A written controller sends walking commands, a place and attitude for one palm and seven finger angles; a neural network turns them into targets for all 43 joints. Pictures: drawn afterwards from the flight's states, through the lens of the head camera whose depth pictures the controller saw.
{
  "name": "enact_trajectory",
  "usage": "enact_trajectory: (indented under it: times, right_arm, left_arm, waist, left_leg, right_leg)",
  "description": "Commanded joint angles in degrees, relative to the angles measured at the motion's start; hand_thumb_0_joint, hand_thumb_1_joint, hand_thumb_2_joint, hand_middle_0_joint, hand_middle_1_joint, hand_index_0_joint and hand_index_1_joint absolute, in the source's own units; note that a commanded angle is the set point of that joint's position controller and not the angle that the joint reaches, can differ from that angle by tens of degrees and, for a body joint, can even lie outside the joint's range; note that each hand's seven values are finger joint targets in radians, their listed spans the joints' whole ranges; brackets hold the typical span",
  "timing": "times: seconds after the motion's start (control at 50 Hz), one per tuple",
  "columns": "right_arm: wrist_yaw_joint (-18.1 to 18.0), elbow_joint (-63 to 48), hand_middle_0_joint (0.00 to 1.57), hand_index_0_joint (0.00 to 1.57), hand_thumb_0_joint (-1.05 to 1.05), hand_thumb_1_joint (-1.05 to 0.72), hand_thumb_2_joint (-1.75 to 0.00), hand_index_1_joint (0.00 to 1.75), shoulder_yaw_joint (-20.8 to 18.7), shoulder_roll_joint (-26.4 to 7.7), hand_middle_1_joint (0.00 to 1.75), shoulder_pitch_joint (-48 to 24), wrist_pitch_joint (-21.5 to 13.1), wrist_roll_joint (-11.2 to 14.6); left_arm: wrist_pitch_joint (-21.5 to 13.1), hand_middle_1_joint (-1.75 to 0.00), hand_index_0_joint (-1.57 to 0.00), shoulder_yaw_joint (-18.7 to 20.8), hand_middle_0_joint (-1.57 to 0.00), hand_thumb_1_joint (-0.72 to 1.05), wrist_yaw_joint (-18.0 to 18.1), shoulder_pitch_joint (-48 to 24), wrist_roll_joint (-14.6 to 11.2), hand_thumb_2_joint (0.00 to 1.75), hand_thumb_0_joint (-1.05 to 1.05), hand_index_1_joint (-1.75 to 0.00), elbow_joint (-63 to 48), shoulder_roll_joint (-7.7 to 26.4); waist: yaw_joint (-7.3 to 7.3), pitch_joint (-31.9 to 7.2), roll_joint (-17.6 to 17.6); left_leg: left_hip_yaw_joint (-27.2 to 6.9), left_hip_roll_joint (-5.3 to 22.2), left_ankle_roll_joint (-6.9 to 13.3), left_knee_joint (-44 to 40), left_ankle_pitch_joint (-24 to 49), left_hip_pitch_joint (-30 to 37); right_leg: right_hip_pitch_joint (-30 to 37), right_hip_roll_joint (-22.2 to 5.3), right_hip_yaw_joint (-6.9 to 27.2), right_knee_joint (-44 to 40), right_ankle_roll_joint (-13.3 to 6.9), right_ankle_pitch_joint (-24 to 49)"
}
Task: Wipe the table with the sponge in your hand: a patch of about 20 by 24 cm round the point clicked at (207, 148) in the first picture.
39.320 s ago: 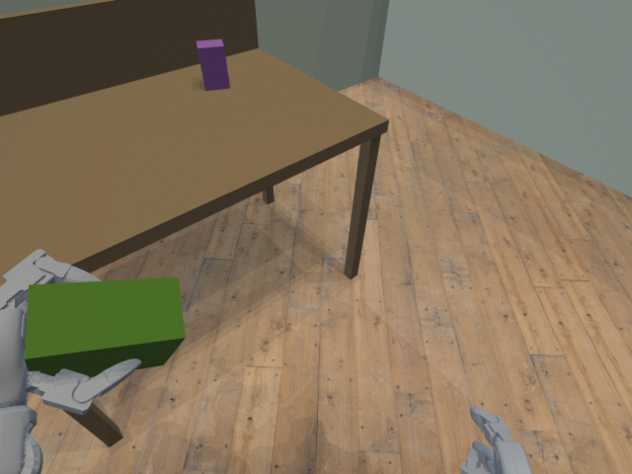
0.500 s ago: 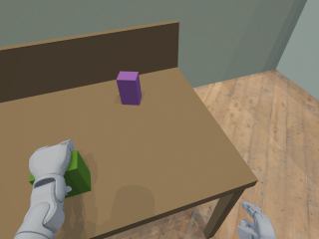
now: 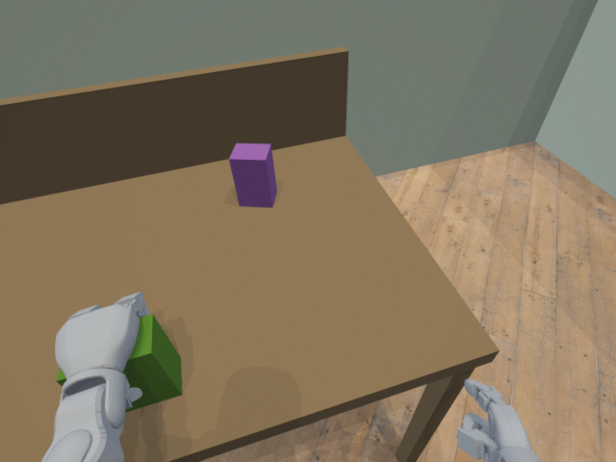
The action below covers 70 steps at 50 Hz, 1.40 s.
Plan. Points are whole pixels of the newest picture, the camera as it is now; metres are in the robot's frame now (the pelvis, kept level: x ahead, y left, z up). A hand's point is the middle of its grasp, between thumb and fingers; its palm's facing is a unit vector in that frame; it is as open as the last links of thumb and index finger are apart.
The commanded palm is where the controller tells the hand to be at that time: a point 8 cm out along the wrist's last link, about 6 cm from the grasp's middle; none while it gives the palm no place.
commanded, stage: lift the sponge slowly off the table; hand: left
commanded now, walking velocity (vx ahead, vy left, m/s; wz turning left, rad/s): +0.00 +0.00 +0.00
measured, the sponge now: (132, 374) +0.22 +0.29 -0.02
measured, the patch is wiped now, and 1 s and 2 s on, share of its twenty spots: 1.00 1.00 1.00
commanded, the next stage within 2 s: bring the sponge back beside the body in 2.00 s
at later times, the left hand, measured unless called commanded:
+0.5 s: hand (113, 368) +0.20 +0.29 +0.03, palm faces -0.04 -0.12 -0.99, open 10.2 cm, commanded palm +0.18 +0.28 +0.10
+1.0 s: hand (108, 355) +0.20 +0.28 +0.07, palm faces -0.01 -0.12 -0.99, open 10.2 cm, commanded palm +0.18 +0.28 +0.14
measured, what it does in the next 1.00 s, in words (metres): stands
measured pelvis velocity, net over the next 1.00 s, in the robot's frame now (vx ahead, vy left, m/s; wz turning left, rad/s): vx -0.02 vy -0.01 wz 0.01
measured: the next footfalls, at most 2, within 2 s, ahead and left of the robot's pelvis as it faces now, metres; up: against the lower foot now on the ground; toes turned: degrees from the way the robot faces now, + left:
none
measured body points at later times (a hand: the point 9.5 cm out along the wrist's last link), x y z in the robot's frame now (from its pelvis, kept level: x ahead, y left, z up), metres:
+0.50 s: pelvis -0.01 +0.00 +0.01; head -0.02 -0.03 +0.45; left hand +0.20 +0.29 +0.09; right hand +0.22 -0.22 -0.09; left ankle -0.01 +0.11 -0.73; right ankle -0.01 -0.13 -0.73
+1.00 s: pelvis -0.02 -0.01 +0.01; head -0.04 -0.04 +0.46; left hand +0.20 +0.28 +0.12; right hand +0.22 -0.22 -0.08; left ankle -0.01 +0.11 -0.73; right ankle -0.01 -0.13 -0.73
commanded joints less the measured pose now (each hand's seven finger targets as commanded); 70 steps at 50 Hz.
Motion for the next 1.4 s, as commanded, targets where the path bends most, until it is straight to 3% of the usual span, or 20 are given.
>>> enact_trajectory:
  times: [0.0,0.06,0.14,0.26,0.28,0.32,0.36,0.4,0.58,0.64,0.66,0.9,0.96,1.02,1.06,1.12,1.16,1.18,1.36,1.38]
  right_arm:
    - [-0.8,-9.6,0.20,0.20,0.00,-0.90,-0.90,0.30,-1.6,-6.0,0.30,-11.0,-3.3,-0.2]
    - [-1.0,-9.5,0.20,0.20,0.00,-0.90,-0.90,0.30,-1.8,-6.1,0.30,-11.5,-3.5,-0.4]
    - [-1.2,-8.8,0.20,0.20,0.00,-0.90,-0.90,0.30,-1.6,-6.0,0.30,-11.5,-3.7,-0.5]
    - [-1.3,-8.7,0.20,0.20,0.00,-0.90,-0.90,0.30,-1.7,-6.1,0.30,-12.3,-4.1,-0.9]
    - [-1.4,-9.0,0.20,0.20,0.00,-0.90,-0.90,0.30,-1.5,-5.7,0.30,-12.2,-4.1,-0.9]
    - [-1.5,-8.5,0.20,0.20,0.00,-0.90,-0.90,0.30,-1.6,-5.8,0.30,-12.4,-4.3,-0.9]
    - [-1.7,-8.2,0.20,0.20,0.00,-0.90,-0.90,0.30,-1.7,-6.2,0.30,-12.8,-4.3,-1.0]
    - [-1.7,-8.6,0.20,0.20,0.00,-0.90,-0.90,0.30,-1.6,-5.5,0.30,-13.0,-4.7,-1.0]
    - [-2.1,-7.9,0.20,0.20,0.00,-0.90,-0.90,0.30,-1.7,-5.6,0.30,-13.3,-5.4,-1.4]
    - [-2.1,-7.4,0.20,0.20,0.00,-0.90,-0.90,0.30,-1.5,-5.6,0.30,-13.9,-5.2,-1.4]
    - [-2.2,-7.3,0.20,0.20,0.00,-0.90,-0.90,0.30,-1.4,-5.9,0.30,-14.3,-5.1,-1.3]
    - [-2.3,-7.8,0.20,0.20,0.00,-0.90,-0.90,0.30,-0.6,-5.7,0.30,-15.7,-5.4,-1.0]
    - [-2.4,-7.7,0.20,0.20,0.00,-0.90,-0.90,0.30,-0.8,-6.1,0.30,-15.4,-5.1,-1.1]
    - [-2.5,-7.6,0.20,0.20,0.00,-0.90,-0.90,0.30,-0.5,-6.0,0.30,-15.6,-5.0,-1.0]
    - [-2.7,-7.5,0.20,0.20,0.00,-0.90,-0.90,0.30,-0.6,-6.3,0.30,-15.8,-5.1,-1.0]
    - [-2.6,-7.7,0.20,0.20,0.00,-0.90,-0.90,0.30,-0.5,-6.0,0.30,-16.0,-5.3,-0.9]
    - [-2.5,-7.7,0.20,0.20,0.00,-0.90,-0.90,0.30,-0.4,-6.3,0.30,-16.1,-5.2,-0.8]
    - [-2.5,-8.2,0.20,0.20,0.00,-0.90,-0.90,0.30,-0.3,-5.9,0.30,-16.1,-5.2,-0.8]
    - [-2.4,-8.2,0.20,0.20,0.00,-0.90,-0.90,0.30,-0.1,-6.3,0.30,-17.0,-5.0,-0.8]
    - [-2.4,-8.8,0.20,0.20,0.00,-0.90,-0.90,0.30,0.1,-5.9,0.30,-16.9,-5.1,-0.7]
  left_arm:
    - [0.6,-1.60,-1.20,2.2,-1.20,0.10,-1.5,-2.6,-1.1,1.30,0.00,-1.60,-5.2,6.8]
    - [0.5,-1.60,-1.20,3.0,-1.20,0.10,-1.7,-4.8,-0.9,1.30,0.00,-1.60,-7.4,8.2]
    - [0.0,-1.60,-1.20,3.6,-1.20,0.10,-2.0,-5.0,-0.7,1.30,0.00,-1.60,-7.1,9.0]
    - [-0.9,-1.60,-1.20,6.9,-1.20,0.10,-1.8,-4.1,-1.2,1.30,0.00,-1.60,-11.1,12.1]
    - [-1.0,-1.60,-1.20,4.9,-1.20,0.10,-1.9,-5.8,-1.1,1.30,0.00,-1.60,-12.1,10.2]
    - [-1.0,-1.60,-1.20,5.5,-1.20,0.10,-1.8,-5.5,-0.9,1.30,0.00,-1.60,-10.9,10.8]
    - [-1.3,-1.60,-1.20,7.8,-1.20,0.10,-1.8,-7.6,-0.9,1.30,0.00,-1.60,-12.8,13.7]
    - [-1.4,-1.60,-1.20,5.2,-1.20,0.10,-1.9,-7.5,-0.7,1.30,0.00,-1.60,-13.3,10.8]
    - [-2.8,-1.60,-1.20,6.7,-1.20,0.10,-1.9,-12.7,-0.1,1.30,0.00,-1.60,-17.2,13.5]
    - [-2.4,-1.60,-1.20,6.9,-1.20,0.10,-1.9,-12.0,-0.1,1.30,0.00,-1.60,-15.5,13.6]
    - [-2.2,-1.60,-1.20,8.6,-1.20,0.10,-1.9,-13.2,-0.4,1.30,0.00,-1.60,-16.0,15.6]
    - [-0.8,-1.60,-1.20,6.0,-1.20,0.10,-5.6,-15.2,-1.3,1.30,0.00,-1.60,-16.2,14.0]
    - [-0.9,-1.60,-1.20,8.9,-1.20,0.10,-5.9,-15.6,-1.4,1.30,0.00,-1.60,-17.0,16.9]
    - [-0.7,-1.60,-1.20,7.4,-1.20,0.10,-6.0,-17.3,-1.1,1.30,0.00,-1.60,-16.0,15.6]
    - [-0.8,-1.60,-1.20,10.2,-1.20,0.10,-5.9,-18.8,-1.2,1.30,0.00,-1.60,-17.2,19.0]
    - [-0.6,-1.60,-1.20,7.4,-1.20,0.10,-6.4,-18.1,-1.5,1.30,0.00,-1.60,-17.4,15.8]
    - [-0.1,-1.60,-1.20,9.4,-1.20,0.10,-6.9,-17.7,-1.9,1.30,0.00,-1.60,-17.8,18.0]
    - [-0.1,-1.60,-1.20,7.3,-1.20,0.10,-7.2,-18.5,-2.0,1.30,0.00,-1.60,-18.5,16.0]
    - [0.8,-1.60,-1.20,10.5,-1.20,0.10,-8.3,-18.3,-2.0,1.30,0.00,-1.60,-20.8,19.7]
    - [0.9,-1.60,-1.20,8.2,-1.20,0.10,-8.5,-18.8,-2.1,1.30,0.00,-1.60,-21.4,17.3]
  waist:
    - [0.67,-4.8,-5.5]
    - [0.93,-5.5,-2.7]
    - [0.97,-5.5,-4.4]
    - [1.56,-5.8,-1.6]
    - [1.06,-5.6,-1.2]
    - [1.26,-4.7,-2.3]
    - [1.39,-5.6,-1.3]
    - [1.41,-5.1,-0.8]
    - [1.44,-7.0,0.5]
    - [1.60,-5.0,-1.3]
    - [1.61,-4.9,-0.1]
    - [1.42,-4.2,-0.6]
    - [1.69,-4.5,-1.0]
    - [1.37,-3.5,-0.5]
    - [1.59,-4.5,0.8]
    - [1.42,-4.8,0.2]
    - [1.52,-4.4,0.4]
    - [1.32,-5.0,0.2]
    - [2.05,-4.6,0.5]
    - [1.84,-5.6,0.4]
  left_leg:
    - [-2.7,-0.6,1.2,-4.5,14.6,2.9]
    - [-2.9,-0.5,1.2,-5.2,14.3,4.4]
    - [-2.7,-0.7,1.3,-5.1,15.4,5.0]
    - [-3.1,-0.7,1.2,-6.0,16.5,6.7]
    - [-2.7,-0.7,1.4,-6.2,16.4,6.5]
    - [-2.7,-0.6,1.4,-6.3,15.9,7.1]
    - [-3.2,-0.7,1.4,-6.8,16.2,8.1]
    - [-2.9,-0.8,1.5,-6.8,16.9,8.7]
    - [-3.1,-0.7,1.6,-8.2,17.2,11.1]
    - [-3.2,-0.8,1.4,-8.6,17.1,11.1]
    - [-3.4,-0.6,1.3,-9.5,15.8,11.1]
    - [-3.1,-1.1,1.6,-10.6,14.9,11.7]
    - [-3.2,-1.0,1.6,-10.9,14.8,11.9]
    - [-2.8,-1.0,1.6,-11.1,14.3,11.7]
    - [-3.0,-1.2,1.5,-11.1,14.3,12.3]
    - [-2.8,-1.1,1.6,-10.9,15.5,12.7]
    - [-3.2,-1.1,1.4,-11.4,15.0,12.5]
    - [-2.8,-1.1,1.7,-11.4,15.0,12.3]
    - [-3.6,-1.0,1.5,-11.9,15.9,12.3]
    - [-3.1,-1.0,1.7,-11.7,16.1,12.3]
  right_leg:
    - [3.5,1.7,0.3,-3.8,-4.1,13.8]
    - [3.9,1.9,0.8,-4.3,-4.3,12.5]
    - [4.8,1.7,1.1,-4.9,-4.3,14.2]
    - [6.8,1.7,2.0,-5.8,-4.5,15.1]
    - [6.8,1.6,1.3,-5.7,-4.3,14.9]
    - [6.1,1.6,1.4,-6.6,-4.2,13.7]
    - [7.2,1.8,2.2,-7.1,-4.5,13.6]
    - [7.0,1.6,1.7,-7.3,-4.4,13.9]
    - [9.0,2.0,2.0,-8.5,-4.7,12.8]
    - [8.6,1.7,2.2,-9.6,-4.6,12.8]
    - [9.2,1.9,2.7,-9.9,-4.7,11.1]
    - [10.2,1.5,2.2,-11.3,-4.3,9.8]
    - [10.9,1.6,3.0,-11.5,-4.4,9.9]
    - [9.9,1.4,2.4,-11.9,-4.2,9.0]
    - [10.7,1.6,3.7,-12.0,-4.5,9.1]
    - [10.7,1.4,2.7,-11.9,-4.2,10.4]
    - [11.2,1.6,3.4,-12.1,-4.4,9.8]
    - [11.4,1.4,2.2,-11.7,-4.2,9.7]
    - [12.2,1.5,3.5,-11.8,-4.5,10.5]
    - [12.4,1.3,2.2,-11.5,-4.2,10.6]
